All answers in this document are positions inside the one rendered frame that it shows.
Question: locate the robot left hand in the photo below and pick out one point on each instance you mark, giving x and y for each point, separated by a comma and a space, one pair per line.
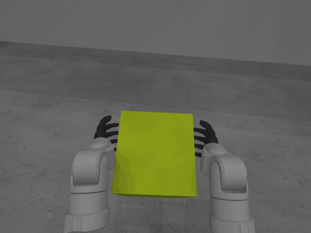
102, 128

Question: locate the robot right hand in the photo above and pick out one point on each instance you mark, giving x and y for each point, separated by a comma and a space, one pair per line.
208, 133

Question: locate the robot right forearm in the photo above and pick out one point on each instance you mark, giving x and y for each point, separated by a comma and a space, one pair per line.
228, 185

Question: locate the robot left forearm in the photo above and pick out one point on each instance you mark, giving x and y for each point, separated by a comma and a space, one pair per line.
89, 184

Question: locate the carton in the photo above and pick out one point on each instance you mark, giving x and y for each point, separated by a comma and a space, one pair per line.
155, 156

